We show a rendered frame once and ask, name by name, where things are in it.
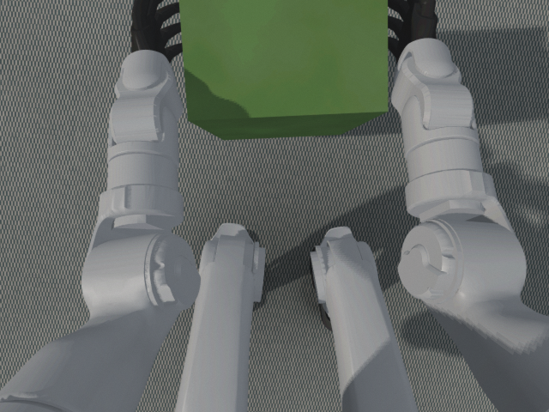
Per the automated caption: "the robot right hand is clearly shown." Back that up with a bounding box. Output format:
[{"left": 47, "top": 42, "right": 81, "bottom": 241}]
[{"left": 388, "top": 0, "right": 438, "bottom": 64}]

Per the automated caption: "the robot left hand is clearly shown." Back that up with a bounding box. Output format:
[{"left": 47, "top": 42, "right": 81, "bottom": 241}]
[{"left": 130, "top": 0, "right": 183, "bottom": 63}]

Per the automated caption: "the left robot upper arm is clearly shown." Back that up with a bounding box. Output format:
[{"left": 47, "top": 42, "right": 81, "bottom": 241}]
[{"left": 0, "top": 231, "right": 201, "bottom": 412}]

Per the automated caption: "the left robot forearm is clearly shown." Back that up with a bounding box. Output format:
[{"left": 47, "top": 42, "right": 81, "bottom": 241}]
[{"left": 81, "top": 50, "right": 184, "bottom": 302}]

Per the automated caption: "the left robot shin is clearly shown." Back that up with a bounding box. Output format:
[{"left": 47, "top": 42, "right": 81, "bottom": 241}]
[{"left": 199, "top": 223, "right": 254, "bottom": 275}]

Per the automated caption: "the carton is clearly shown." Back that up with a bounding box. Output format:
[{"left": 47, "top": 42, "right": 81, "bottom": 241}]
[{"left": 179, "top": 0, "right": 388, "bottom": 140}]

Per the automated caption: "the right robot upper arm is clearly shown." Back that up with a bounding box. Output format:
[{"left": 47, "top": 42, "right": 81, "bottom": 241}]
[{"left": 397, "top": 218, "right": 549, "bottom": 412}]

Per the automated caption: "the right robot forearm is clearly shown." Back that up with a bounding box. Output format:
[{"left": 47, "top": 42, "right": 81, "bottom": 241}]
[{"left": 390, "top": 38, "right": 527, "bottom": 266}]

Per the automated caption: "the robot right foot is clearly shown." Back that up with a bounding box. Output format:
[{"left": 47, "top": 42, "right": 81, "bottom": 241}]
[{"left": 310, "top": 247, "right": 332, "bottom": 331}]

